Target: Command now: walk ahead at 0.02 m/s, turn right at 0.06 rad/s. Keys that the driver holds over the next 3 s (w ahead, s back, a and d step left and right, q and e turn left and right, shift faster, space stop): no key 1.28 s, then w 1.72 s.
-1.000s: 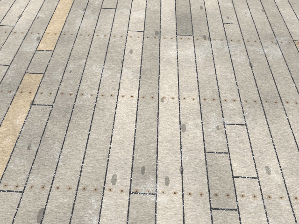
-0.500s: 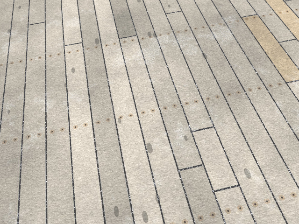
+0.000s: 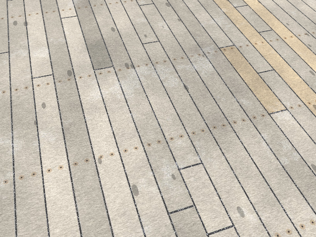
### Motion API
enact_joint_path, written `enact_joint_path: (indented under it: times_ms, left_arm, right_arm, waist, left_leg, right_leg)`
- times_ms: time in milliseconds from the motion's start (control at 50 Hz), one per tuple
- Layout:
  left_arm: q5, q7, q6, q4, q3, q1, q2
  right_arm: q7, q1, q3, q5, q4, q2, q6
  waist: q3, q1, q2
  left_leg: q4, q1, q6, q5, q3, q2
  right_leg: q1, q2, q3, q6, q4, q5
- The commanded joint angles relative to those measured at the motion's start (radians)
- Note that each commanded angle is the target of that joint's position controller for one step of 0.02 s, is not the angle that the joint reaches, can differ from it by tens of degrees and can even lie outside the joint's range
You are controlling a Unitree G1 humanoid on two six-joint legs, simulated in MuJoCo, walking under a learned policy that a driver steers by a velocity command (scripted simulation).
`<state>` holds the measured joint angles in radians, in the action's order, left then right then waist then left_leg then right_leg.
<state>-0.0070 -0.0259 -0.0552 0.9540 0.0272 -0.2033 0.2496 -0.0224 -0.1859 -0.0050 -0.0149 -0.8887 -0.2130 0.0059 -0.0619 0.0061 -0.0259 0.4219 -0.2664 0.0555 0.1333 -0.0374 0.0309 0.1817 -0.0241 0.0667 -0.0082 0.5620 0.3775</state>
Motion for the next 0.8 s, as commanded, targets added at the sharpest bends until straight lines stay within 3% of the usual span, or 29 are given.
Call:
enact_joint_path:
  times_ms: [20,40,60,80,100,120,160,380,800]
  left_arm:
    - [-0.006,-0.006,0.015,0.020,0.007,-0.090,0.065]
    - [-0.019,-0.007,0.025,0.020,0.006,-0.078,0.084]
    - [-0.016,-0.006,0.032,0.021,0.008,-0.054,0.115]
    - [-0.009,-0.001,0.040,0.036,0.002,-0.045,0.093]
    - [-0.008,-0.001,0.050,0.046,-0.007,-0.039,0.070]
    - [-0.005,-0.004,0.057,0.056,-0.007,-0.036,0.074]
    - [-0.003,-0.009,0.065,0.070,-0.010,-0.043,0.077]
    - [-0.001,-0.014,0.068,0.136,-0.022,-0.101,0.053]
    - [0.000,-0.023,0.073,0.187,-0.036,-0.161,-0.004]
  right_arm:
    - [-0.002,0.001,0.039,0.004,0.021,-0.162,0.003]
    - [0.000,-0.006,0.039,0.006,0.018,-0.153,0.004]
    - [0.004,-0.017,0.040,0.013,0.016,-0.144,0.006]
    - [0.008,0.003,0.038,0.013,0.005,-0.129,0.008]
    - [0.009,-0.005,0.038,0.011,-0.009,-0.124,0.008]
    - [0.009,-0.024,0.037,0.008,-0.027,-0.119,0.005]
    - [0.011,-0.040,0.040,0.003,-0.053,-0.129,-0.001]
    - [0.004,-0.069,0.024,0.006,-0.156,-0.095,-0.006]
    - [-0.014,-0.130,0.014,0.006,-0.250,-0.044,-0.004]
  waist:
    - [0.077,-0.026,0.133]
    - [0.065,-0.014,0.104]
    - [0.031,0.015,0.047]
    - [-0.004,0.010,-0.011]
    - [0.001,0.018,-0.029]
    - [0.009,0.026,-0.044]
    - [0.018,0.028,-0.036]
    - [-0.002,0.008,0.023]
    - [-0.004,0.009,0.020]
  left_leg:
    - [-0.164,0.001,0.051,0.145,0.233,-0.196]
    - [-0.164,-0.038,0.014,0.207,0.231,-0.182]
    - [-0.169,-0.026,-0.008,0.237,0.190,-0.132]
    - [-0.144,0.055,-0.016,0.175,0.150,-0.107]
    - [-0.113,0.124,-0.015,0.107,0.143,-0.106]
    - [-0.097,0.158,-0.009,0.061,0.139,-0.108]
    - [-0.089,0.164,0.000,0.015,0.140,-0.115]
    - [-0.102,0.116,-0.021,-0.005,0.133,-0.112]
    - [-0.066,0.127,-0.022,-0.088,0.123,-0.119]
  right_leg:
    - [-0.106,0.008,-0.019,0.024,-0.208,-0.176]
    - [-0.124,0.063,0.051,0.039,-0.225,-0.189]
    - [-0.032,0.096,0.098,0.060,-0.224,-0.116]
    - [0.084,0.104,0.112,0.067,-0.258,-0.048]
    - [0.121,0.108,0.116,0.059,-0.291,-0.032]
    - [0.127,0.105,0.113,0.052,-0.306,-0.043]
    - [0.101,0.101,0.106,0.051,-0.308,-0.089]
    - [0.039,0.100,0.086,0.069,-0.297,-0.150]
    - [0.004,0.098,0.064,0.071,-0.272,-0.273]
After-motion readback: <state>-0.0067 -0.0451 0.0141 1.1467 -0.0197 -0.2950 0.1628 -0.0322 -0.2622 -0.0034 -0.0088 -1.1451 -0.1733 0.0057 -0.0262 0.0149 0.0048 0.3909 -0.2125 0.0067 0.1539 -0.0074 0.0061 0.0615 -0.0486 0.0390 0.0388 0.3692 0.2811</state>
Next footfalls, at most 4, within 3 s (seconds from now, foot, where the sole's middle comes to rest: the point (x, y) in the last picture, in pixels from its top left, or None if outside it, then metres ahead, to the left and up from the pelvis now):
0.04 right None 0.01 -0.13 -0.78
1.60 left None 0.19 0.09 -0.78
2.10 right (170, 224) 0.54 -0.05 -0.78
2.64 left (130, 161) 0.85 0.13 -0.78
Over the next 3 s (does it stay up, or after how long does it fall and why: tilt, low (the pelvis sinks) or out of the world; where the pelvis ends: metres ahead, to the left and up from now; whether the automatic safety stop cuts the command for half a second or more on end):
stays up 0.86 0.07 0.01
